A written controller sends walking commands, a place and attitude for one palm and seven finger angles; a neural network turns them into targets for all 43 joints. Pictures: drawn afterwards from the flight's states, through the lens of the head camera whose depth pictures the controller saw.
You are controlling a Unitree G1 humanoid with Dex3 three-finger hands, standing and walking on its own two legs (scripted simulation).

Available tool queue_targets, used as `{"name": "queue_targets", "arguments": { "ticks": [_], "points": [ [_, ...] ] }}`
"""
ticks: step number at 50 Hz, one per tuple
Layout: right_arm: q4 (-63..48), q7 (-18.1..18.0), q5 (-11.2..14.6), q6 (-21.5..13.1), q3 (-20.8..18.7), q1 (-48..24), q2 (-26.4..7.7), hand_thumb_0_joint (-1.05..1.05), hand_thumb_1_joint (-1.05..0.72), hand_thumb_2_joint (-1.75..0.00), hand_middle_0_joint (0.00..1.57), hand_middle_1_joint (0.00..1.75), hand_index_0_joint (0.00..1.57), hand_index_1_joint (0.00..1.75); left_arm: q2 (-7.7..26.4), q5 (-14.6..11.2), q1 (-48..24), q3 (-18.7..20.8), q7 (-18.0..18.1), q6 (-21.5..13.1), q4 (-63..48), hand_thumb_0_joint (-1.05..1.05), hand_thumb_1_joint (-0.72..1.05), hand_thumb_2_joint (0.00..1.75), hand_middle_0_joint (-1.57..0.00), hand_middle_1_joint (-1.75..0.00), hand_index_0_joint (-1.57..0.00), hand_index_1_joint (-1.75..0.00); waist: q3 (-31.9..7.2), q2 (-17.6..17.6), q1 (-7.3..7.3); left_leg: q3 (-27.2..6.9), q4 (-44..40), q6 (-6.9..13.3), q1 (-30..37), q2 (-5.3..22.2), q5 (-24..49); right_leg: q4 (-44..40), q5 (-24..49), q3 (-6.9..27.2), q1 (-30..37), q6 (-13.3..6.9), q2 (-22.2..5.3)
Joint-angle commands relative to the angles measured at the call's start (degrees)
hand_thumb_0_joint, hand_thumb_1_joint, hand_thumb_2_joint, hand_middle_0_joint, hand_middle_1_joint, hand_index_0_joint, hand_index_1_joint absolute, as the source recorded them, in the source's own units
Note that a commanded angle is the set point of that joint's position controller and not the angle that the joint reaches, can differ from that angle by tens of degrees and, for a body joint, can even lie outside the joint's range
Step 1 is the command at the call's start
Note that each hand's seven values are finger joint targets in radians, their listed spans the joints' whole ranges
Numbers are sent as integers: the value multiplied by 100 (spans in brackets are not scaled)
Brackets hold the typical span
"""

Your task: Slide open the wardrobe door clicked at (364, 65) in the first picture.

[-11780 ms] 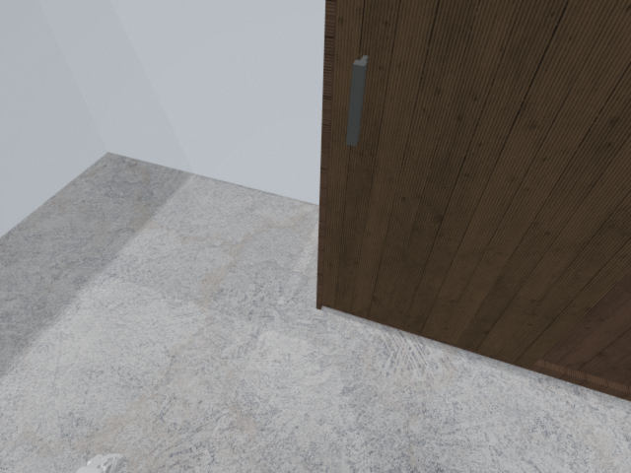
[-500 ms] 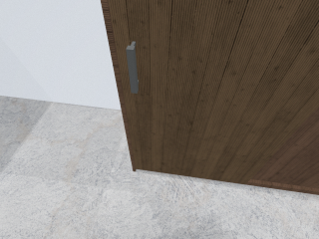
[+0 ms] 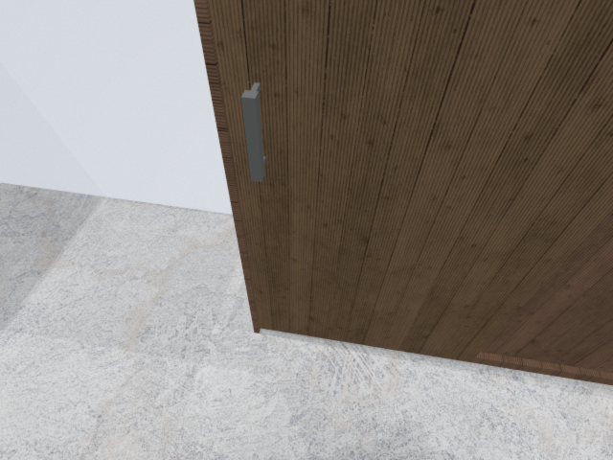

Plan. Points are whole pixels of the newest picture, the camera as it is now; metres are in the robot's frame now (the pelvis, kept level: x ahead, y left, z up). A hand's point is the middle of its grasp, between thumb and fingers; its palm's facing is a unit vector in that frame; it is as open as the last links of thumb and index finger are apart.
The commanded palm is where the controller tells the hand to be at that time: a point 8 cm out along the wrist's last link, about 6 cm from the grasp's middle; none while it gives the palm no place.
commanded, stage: shuffle to correct the standing spot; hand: left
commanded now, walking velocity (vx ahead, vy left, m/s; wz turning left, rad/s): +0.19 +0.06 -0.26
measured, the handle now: (257, 133) +0.61 +0.13 +0.09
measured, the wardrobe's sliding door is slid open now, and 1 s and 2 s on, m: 0.00 0.00 0.00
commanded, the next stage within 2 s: come to a stop and stand still in 0.64 s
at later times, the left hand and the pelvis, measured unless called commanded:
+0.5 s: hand out of the picture +0.10 +0.18 -0.18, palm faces -0.04 -0.98 -0.21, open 7.3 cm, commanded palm none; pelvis +0.07 +0.00 -0.01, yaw -5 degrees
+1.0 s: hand out of the picture +0.14 +0.19 -0.20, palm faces +0.01 -0.99 -0.16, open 7.4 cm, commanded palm none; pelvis +0.16 +0.03 -0.01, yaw -4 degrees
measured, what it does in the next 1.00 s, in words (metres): walks ahead: right foot, then left foot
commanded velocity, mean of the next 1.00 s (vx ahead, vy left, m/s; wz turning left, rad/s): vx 0.06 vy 0.03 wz -0.08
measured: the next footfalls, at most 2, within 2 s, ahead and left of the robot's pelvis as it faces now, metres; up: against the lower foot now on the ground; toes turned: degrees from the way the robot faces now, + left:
right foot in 0.52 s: +0.12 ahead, -0.11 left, +0.00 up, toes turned -12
left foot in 0.86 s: +0.27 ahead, +0.14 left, +0.00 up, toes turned +5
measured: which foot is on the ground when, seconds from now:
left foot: down 0.00-0.52, up 0.54-0.84, down 0.86-1.00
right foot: down 0.00-0.30, up 0.32-0.50, down 0.52-0.88, up 0.90-1.00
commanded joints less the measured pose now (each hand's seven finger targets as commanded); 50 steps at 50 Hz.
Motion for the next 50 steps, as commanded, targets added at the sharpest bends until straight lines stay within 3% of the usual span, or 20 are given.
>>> {"name": "queue_targets", "arguments": {
  "ticks": [1,6,9,12,14,15,16,18,21,24,26,27,29,33,40,42,43,44,46,50],
  "points": [
    [-117,26,-1,-31,-89,425,-408,0,-90,-90,20,30,20,30,470,8,604,103,24,-33,-48,0,90,90,-20,-30,-20,-30,315,109,-12,-282,-189,227,266,332,481,-589,581,533,-745,-141,-539],
    [-341,110,-50,29,-153,267,-374,0,-90,-90,20,30,20,30,679,35,718,273,-49,37,-105,0,90,90,-20,-30,-20,-30,839,-449,93,165,527,156,-667,76,-860,-988,-1284,1274,-925,-500,-826],
    [-484,135,-70,-43,-174,163,-332,0,-90,-90,20,30,20,30,752,40,815,359,-62,-2,-147,0,90,90,-20,-30,-20,-30,946,-639,114,370,1074,117,-1037,86,-775,-984,-583,1661,-772,-787,-1193],
    [-445,127,-53,-154,-180,502,-326,0,-90,-90,20,30,20,30,730,61,770,411,-80,-21,-170,0,90,90,-20,-30,-20,-30,633,-153,-52,441,533,181,-330,138,-368,-79,743,1122,-758,-692,-887],
    [-155,44,-77,-236,-272,1325,-762,0,-90,-90,20,30,20,30,533,44,535,375,-123,-38,-311,0,90,90,-20,-30,-20,-30,194,1131,-337,-583,38,646,1204,911,871,1647,607,201,-1815,-335,-118],
    [-1,2,-111,-220,-324,1850,-963,0,-90,-90,20,30,20,30,358,45,166,322,-125,-68,-478,0,90,90,-20,-30,-20,-30,196,1834,-529,-1541,-567,1177,1633,1726,1337,2863,-1110,-283,-2717,-200,188],
    [2,-17,-103,-203,-280,1977,-889,0,-90,-90,20,30,20,30,357,56,-261,300,-116,-81,-671,0,90,90,-20,-30,-20,-30,430,1524,-593,-1836,-739,1526,1533,2108,1687,3757,-1692,-53,-3235,-249,4],
    [-140,15,-124,-235,-223,1464,-722,0,-90,-90,20,30,20,30,184,45,-462,309,-162,-80,-742,0,90,90,-20,-30,-20,-30,592,615,-332,-1482,-891,1499,761,2044,1458,3811,-1401,156,-3065,-228,-385],
    [-328,30,-129,-249,-225,768,-707,0,-90,-90,20,30,20,30,49,67,-245,315,-247,-14,-763,0,90,90,-20,-30,-20,-30,459,914,3,-665,-1005,1159,-141,1509,425,2381,-1023,-134,-1855,-158,-448],
    [-288,84,-68,-192,-242,651,-656,0,-90,-90,20,30,20,30,233,93,597,380,-244,-85,-424,0,90,90,-20,-30,-20,-30,145,266,415,83,119,660,-884,740,-697,538,368,-476,-24,-48,-191],
    [-632,183,-1,-193,-198,514,-201,0,-90,-90,20,30,20,30,1327,67,1407,620,-102,-163,-244,0,90,90,-20,-30,-20,-30,-106,-1925,730,783,2789,205,-2541,-104,-2229,-1027,95,2622,1159,-898,-2449],
    [-735,182,-53,-159,-249,248,-416,0,-90,-90,20,30,20,30,1345,13,1381,603,-81,-136,-281,0,90,90,-20,-30,-20,-30,-45,-1096,700,261,3615,174,-2686,134,-2323,-1195,-23,2938,820,-1272,-2717],
    [-719,207,-73,-102,-276,-107,-330,0,-90,-90,20,30,20,30,959,41,750,504,-41,-182,-348,0,90,90,-20,-30,-20,-30,593,-1053,458,-66,4070,124,-2789,445,-1631,-1114,814,2316,-64,-1152,-2479],
    [-549,308,-57,11,-262,200,-22,0,-90,-90,20,30,20,30,850,100,245,458,-29,-241,-464,0,90,90,-20,-30,-20,-30,324,-561,106,207,2857,-21,-1749,400,-923,-930,2308,622,-651,-829,-1917],
    [-745,267,-12,-16,-221,-175,-186,0,-90,-90,20,30,20,30,945,99,206,463,-8,-86,-348,0,90,90,-20,-30,-20,-30,108,-802,105,514,765,-52,-591,40,113,-102,3053,34,-465,-430,-1423],
    [-603,168,-34,-90,-299,370,-609,0,-90,-90,20,30,20,30,723,85,278,383,26,-3,-367,0,90,90,-20,-30,-20,-30,-419,123,-118,140,192,134,803,596,2502,999,1923,-231,-896,-25,-928],
    [-644,115,-34,-94,-377,521,-990,0,-90,-90,20,30,20,30,506,25,569,351,53,57,-371,0,90,90,-20,-30,-20,-30,-750,1037,-96,-747,229,634,1250,1577,4344,1442,66,-390,-1346,197,-566],
    [-680,95,-11,-36,-398,568,-1099,0,-90,-90,20,30,20,30,457,52,599,301,84,103,-401,0,90,90,-20,-30,-20,-30,-623,1261,-144,-791,-114,967,877,1918,4876,2186,-1535,-306,-1230,216,-357],
    [-781,-39,2,-24,-339,11,-1012,0,-90,-90,20,30,20,30,480,29,546,290,97,192,-346,0,90,90,-20,-30,-20,-30,-566,1775,-35,-1022,-293,1241,531,2054,4955,3061,-1720,164,-1458,242,-419],
    [-937,-64,-34,97,-462,-248,-1078,0,-90,-90,20,30,20,30,539,57,151,358,23,311,-533,0,90,90,-20,-30,-20,-30,-650,891,-123,-765,-198,1292,505,1890,4165,3502,-1358,236,-1869,306,-292]
  ]
}}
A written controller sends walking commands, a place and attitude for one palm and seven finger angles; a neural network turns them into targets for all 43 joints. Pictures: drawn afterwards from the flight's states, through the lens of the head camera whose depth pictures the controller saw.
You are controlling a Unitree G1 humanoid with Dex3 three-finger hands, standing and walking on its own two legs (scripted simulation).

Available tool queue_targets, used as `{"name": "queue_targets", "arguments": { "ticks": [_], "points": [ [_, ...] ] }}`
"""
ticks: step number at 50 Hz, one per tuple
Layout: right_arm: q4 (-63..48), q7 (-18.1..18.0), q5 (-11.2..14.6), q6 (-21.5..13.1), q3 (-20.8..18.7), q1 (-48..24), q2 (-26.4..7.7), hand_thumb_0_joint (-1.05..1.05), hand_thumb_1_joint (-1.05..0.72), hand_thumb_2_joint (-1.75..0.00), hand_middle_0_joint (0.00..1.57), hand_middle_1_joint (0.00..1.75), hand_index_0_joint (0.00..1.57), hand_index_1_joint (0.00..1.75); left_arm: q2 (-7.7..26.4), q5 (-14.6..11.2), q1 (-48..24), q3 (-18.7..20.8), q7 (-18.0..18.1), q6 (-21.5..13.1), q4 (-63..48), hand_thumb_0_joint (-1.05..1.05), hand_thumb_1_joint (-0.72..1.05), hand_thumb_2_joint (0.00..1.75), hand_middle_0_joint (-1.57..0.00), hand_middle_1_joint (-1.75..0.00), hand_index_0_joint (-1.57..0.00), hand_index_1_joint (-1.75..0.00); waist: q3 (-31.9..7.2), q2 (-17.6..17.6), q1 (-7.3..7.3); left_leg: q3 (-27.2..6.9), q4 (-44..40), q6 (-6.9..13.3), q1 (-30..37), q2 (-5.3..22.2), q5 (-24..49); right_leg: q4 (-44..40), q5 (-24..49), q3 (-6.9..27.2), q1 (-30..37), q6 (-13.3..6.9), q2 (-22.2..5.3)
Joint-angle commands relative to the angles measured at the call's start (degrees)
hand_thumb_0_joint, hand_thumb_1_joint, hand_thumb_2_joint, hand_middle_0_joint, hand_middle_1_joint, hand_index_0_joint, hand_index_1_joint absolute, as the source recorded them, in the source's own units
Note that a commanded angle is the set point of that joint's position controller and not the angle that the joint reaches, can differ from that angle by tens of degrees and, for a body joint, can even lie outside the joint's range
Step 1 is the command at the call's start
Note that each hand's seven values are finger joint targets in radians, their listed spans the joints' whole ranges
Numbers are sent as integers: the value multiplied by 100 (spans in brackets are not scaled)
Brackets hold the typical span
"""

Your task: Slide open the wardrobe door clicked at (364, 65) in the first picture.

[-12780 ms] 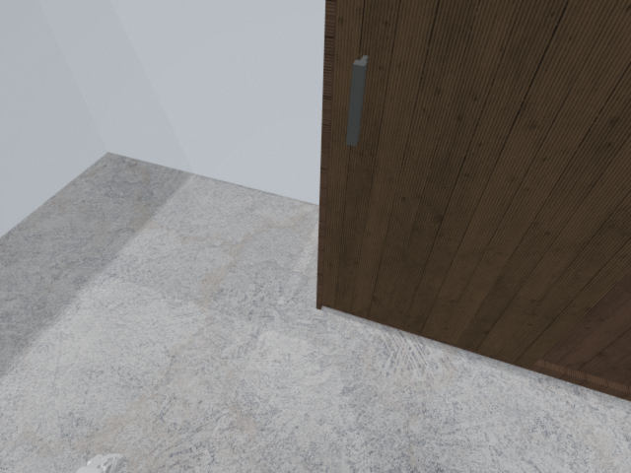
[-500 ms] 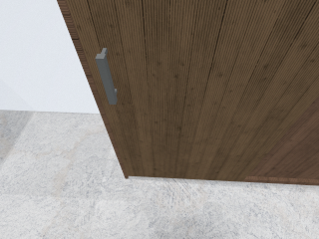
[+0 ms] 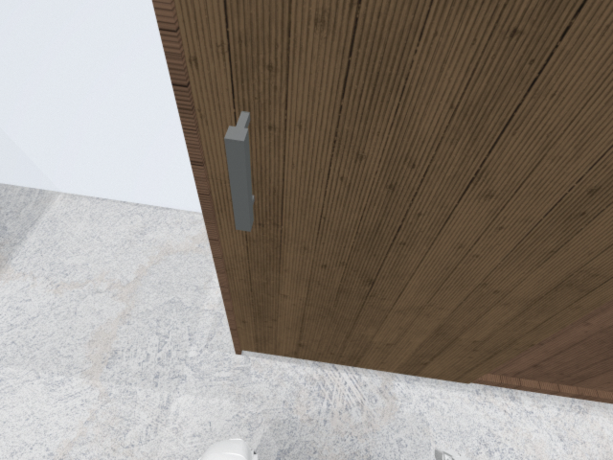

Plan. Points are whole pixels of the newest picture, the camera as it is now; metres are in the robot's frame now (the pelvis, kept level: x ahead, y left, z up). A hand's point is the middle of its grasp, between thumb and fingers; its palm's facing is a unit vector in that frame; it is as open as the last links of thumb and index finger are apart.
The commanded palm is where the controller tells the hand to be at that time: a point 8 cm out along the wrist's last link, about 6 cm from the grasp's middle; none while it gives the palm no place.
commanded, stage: come to a stop and stand still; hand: left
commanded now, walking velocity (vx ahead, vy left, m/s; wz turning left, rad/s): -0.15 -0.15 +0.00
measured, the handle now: (244, 175) +0.43 +0.14 +0.11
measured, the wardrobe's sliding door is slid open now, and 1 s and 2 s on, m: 0.00 0.00 0.00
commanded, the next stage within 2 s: look again from close up in 1.44 s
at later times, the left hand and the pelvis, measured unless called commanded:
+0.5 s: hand out of the picture -0.02 +0.13 -0.17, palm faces +0.07 -0.98 -0.20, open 7.3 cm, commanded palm none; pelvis -0.05 -0.06 +0.01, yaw +2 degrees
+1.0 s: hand out of the picture -0.10 +0.10 -0.17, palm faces +0.07 -0.99 -0.14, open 7.4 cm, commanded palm none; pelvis -0.07 -0.05 +0.01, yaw +1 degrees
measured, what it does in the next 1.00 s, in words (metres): steps on the spot: right foot, then left foot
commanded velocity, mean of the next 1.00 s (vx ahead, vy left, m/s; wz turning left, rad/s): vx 0.00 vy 0.00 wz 0.00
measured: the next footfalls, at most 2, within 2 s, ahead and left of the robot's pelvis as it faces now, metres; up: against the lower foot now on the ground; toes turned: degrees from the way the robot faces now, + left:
right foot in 0.22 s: +0.01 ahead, -0.14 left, +0.00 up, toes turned -4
left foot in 0.46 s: -0.02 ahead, +0.08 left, +0.00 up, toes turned +4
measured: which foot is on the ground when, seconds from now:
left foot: down 0.00-0.22, up 0.24-0.44, down 0.46-1.00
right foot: up 0.00-0.20, down 0.22-1.00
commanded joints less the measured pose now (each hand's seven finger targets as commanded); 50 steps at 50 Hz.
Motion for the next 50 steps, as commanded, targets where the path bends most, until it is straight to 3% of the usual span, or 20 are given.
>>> {"name": "queue_targets", "arguments": {
  "ticks": [1,4,7,9,10,11,13,15,18,21,23,24,26,30,35,46,47,48,49,50],
  "points": [
    [-92,-90,-14,108,-353,790,-1097,0,-90,-90,20,30,20,30,271,19,393,103,-33,32,-437,0,90,90,-20,-30,-20,-30,-1078,1157,-335,-1464,-1007,1060,1300,1802,4142,674,12,237,-773,58,19],
    [-174,-45,-33,146,-409,586,-1124,0,-90,-90,20,30,20,30,229,15,333,141,-73,97,-607,0,90,90,-20,-30,-20,-30,-1193,1336,-285,-1330,-1233,942,834,1665,2675,386,244,168,-470,47,34],
    [-299,26,-75,191,-445,402,-1045,0,-90,-90,20,30,20,30,149,37,535,132,-99,38,-652,0,90,90,-20,-30,-20,-30,-1008,1376,-166,-1348,-1384,695,116,1439,716,-1001,672,-98,252,-35,59],
    [-387,89,-30,272,-450,349,-880,0,-90,-90,20,30,20,30,334,77,967,170,-90,-3,-545,0,90,90,-20,-30,-20,-30,-803,642,27,-973,-1031,225,-710,844,-1035,-2401,1548,-188,1037,-64,24],
    [-454,130,23,333,-386,429,-506,0,-90,-90,20,30,20,30,692,131,811,190,-63,-52,-656,0,90,90,-20,-30,-20,-30,-468,-563,-45,-548,-43,-159,-957,222,-1565,-3467,734,1071,490,-382,-887],
    [-576,204,26,363,-309,366,-219,0,-90,-90,20,30,20,30,1058,109,267,193,-50,-85,-860,0,90,90,-20,-30,-20,-30,-177,-1233,-158,-391,730,-292,-693,-54,-1520,-4153,307,1835,-496,-816,-1694],
    [-468,204,-9,382,-324,274,-366,0,-90,-90,20,30,20,30,957,82,-297,197,-30,-169,-1007,0,90,90,-20,-30,-20,-30,-194,-944,-213,-802,1760,-172,-459,-28,-1418,-3871,1374,1599,-767,-966,-1480],
    [-231,197,6,339,-312,636,-348,0,-90,-90,20,30,20,30,820,68,-453,155,-59,-205,-977,0,90,90,-20,-30,-20,-30,-344,-569,-337,-677,1981,-227,-337,-72,-1222,-3441,2509,978,-406,-943,-1160],
    [-82,150,28,245,-209,741,-226,0,-90,-90,20,30,20,30,817,46,-134,140,-56,-249,-745,0,90,90,-20,-30,-20,-30,-646,-320,-214,-484,849,-348,-150,-98,-1220,-3021,3837,786,499,-984,-1077],
    [192,89,36,142,-108,1042,-196,0,-90,-90,20,30,20,30,724,-36,-95,84,-67,-264,-478,0,90,90,-20,-30,-20,-30,-731,-56,-277,-532,-830,-347,769,-25,-168,-2841,3534,773,556,-733,-878],
    [350,42,9,52,-84,1132,-483,0,-90,-90,20,30,20,30,534,-80,-73,20,-87,-257,-406,0,90,90,-20,-30,-20,-30,-794,606,-186,-970,-1037,-166,1145,532,1110,-2824,3134,504,455,-321,-475],
    [391,32,1,67,-74,1136,-567,0,-90,-90,20,30,20,30,481,-69,-119,7,-87,-248,-379,0,90,90,-20,-30,-20,-30,-744,498,-177,-951,-1011,-168,978,633,886,-3035,2726,456,541,-225,-416],
    [543,35,11,56,-12,1048,-477,0,-90,-90,20,30,20,30,559,-84,-179,0,-91,-196,-199,0,90,90,-20,-30,-20,-30,-511,1179,-112,-1061,-1314,-158,559,593,500,-3081,2384,325,857,-183,-382],
    [623,47,-8,112,10,1268,-391,0,-90,-90,20,30,20,30,561,-78,-114,-30,-106,-179,14,0,90,90,-20,-30,-20,-30,-97,672,-174,-923,-1560,-205,354,343,-716,-3638,1254,477,584,-196,-405],
    [697,47,-19,116,3,1644,-293,0,-90,-90,20,30,20,30,465,-70,6,-23,-91,-205,58,0,90,90,-20,-30,-20,-30,-131,360,-259,-818,-1450,-191,523,254,-688,-3828,866,523,299,-198,-417],
    [745,23,-8,54,42,1911,-103,0,-90,-90,20,30,20,30,261,-54,365,-38,-68,-248,155,0,90,90,-20,-30,-20,-30,-66,461,-239,-850,-1456,-167,393,278,-533,-3649,1189,423,269,-237,-408],
    [403,94,31,-19,-34,1033,-534,0,-90,-90,20,30,20,30,401,-3,897,-156,172,-351,290,0,90,90,-20,-30,-20,-30,82,860,42,-521,-137,-298,255,179,-474,-3509,3087,897,93,-52,-646],
    [243,115,32,78,-9,1570,-155,0,-90,-90,20,30,20,30,708,-23,549,-118,100,-415,9,0,90,90,-20,-30,-20,-30,-622,902,-455,-738,112,-205,473,-3,-861,-3747,1361,1288,55,-521,-1039],
    [286,147,13,73,-8,1826,-184,0,-90,-90,20,30,20,30,726,-10,307,-66,69,-436,-128,0,90,90,-20,-30,-20,-30,-870,748,-536,-687,31,-152,739,23,-736,-3694,458,1140,-237,-720,-950],
    [299,162,10,35,5,2036,-154,0,-90,-90,20,30,20,30,632,-2,185,-69,61,-450,-199,0,90,90,-20,-30,-20,-30,-838,693,-614,-739,-195,-118,831,-5,-423,-3490,632,916,-379,-744,-809]
  ]
}}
